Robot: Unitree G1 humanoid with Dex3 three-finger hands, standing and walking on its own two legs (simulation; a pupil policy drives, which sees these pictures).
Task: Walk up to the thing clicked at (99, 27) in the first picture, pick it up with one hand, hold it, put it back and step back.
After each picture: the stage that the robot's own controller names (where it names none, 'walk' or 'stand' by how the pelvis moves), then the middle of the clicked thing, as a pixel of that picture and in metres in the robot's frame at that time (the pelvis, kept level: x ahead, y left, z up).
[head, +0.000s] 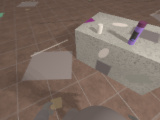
stand; (99, 28) +1.05 -0.06 -0.06
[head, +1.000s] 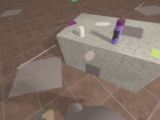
walk; (81, 31) +0.93 +0.21 -0.04
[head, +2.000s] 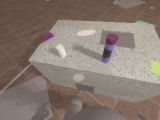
walk; (61, 51) +0.54 +0.31 -0.04
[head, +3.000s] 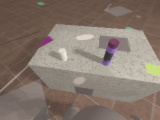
stand; (63, 54) +0.53 +0.28 -0.06
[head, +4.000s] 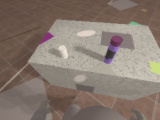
stand; (63, 52) +0.53 +0.27 -0.05
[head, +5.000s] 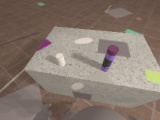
stand; (60, 59) +0.48 +0.28 -0.06
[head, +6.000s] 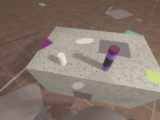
stand; (62, 59) +0.49 +0.28 -0.07
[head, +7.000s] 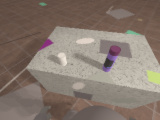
stand; (62, 59) +0.49 +0.27 -0.07
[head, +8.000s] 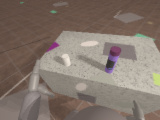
rise first; (66, 60) +0.50 +0.29 -0.06
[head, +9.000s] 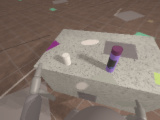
go down; (66, 59) +0.50 +0.28 -0.06
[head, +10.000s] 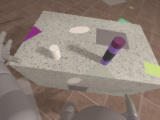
go down; (55, 52) +0.48 +0.26 -0.03
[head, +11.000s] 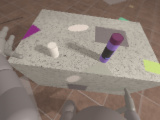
approach; (53, 50) +0.50 +0.27 -0.01
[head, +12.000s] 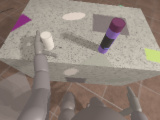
close in; (47, 41) +0.52 +0.28 +0.02
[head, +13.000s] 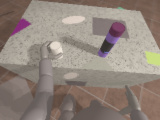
lift; (57, 50) +0.46 +0.21 +0.02
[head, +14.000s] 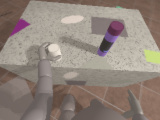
lift; (55, 52) +0.44 +0.21 +0.02
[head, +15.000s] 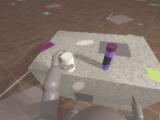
lift; (68, 62) +0.32 +0.16 +0.15
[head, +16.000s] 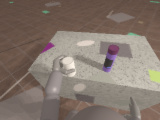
hold; (69, 67) +0.31 +0.15 +0.12
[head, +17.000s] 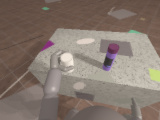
hold; (67, 63) +0.32 +0.16 +0.14
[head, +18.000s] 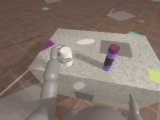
crouch; (66, 56) +0.37 +0.18 +0.14
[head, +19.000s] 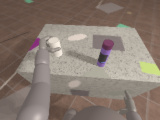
lower; (55, 47) +0.45 +0.22 +0.13
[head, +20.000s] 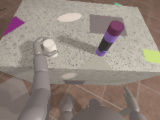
lower; (51, 49) +0.47 +0.23 +0.02
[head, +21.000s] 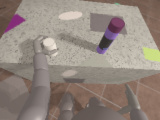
lower; (51, 47) +0.47 +0.23 +0.02
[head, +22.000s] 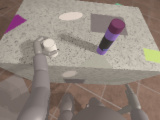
lower; (51, 48) +0.46 +0.23 +0.02
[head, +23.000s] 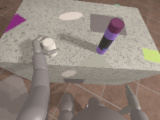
lower; (50, 47) +0.47 +0.23 +0.03
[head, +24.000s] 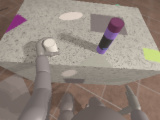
open; (51, 48) +0.47 +0.23 +0.03
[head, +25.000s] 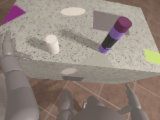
sink last; (53, 45) +0.47 +0.22 +0.03
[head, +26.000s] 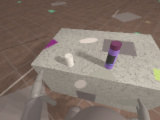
sink last; (69, 60) +0.48 +0.24 -0.02
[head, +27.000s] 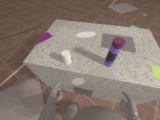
stand; (66, 57) +0.46 +0.23 -0.02
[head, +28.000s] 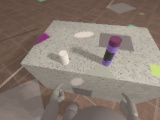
stand; (64, 57) +0.46 +0.24 -0.01
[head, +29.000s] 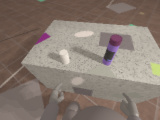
stand; (64, 57) +0.46 +0.24 +0.00
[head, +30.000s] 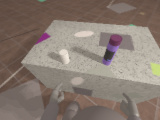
stand; (64, 56) +0.47 +0.24 +0.00
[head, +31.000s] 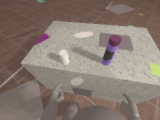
stand; (64, 57) +0.46 +0.24 +0.00
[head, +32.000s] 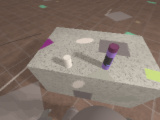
stand; (67, 61) +0.47 +0.22 -0.05
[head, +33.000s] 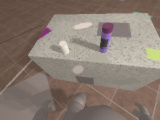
walk; (64, 47) +0.55 +0.29 -0.03
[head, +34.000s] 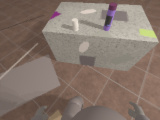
walk; (75, 24) +0.87 +0.25 -0.03
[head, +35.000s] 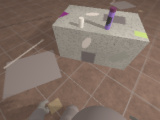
stand; (81, 22) +1.07 +0.20 -0.04
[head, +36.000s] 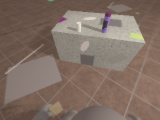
stand; (78, 27) +1.07 +0.22 -0.06
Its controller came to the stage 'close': yes
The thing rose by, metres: 0.22
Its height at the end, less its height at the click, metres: +0.00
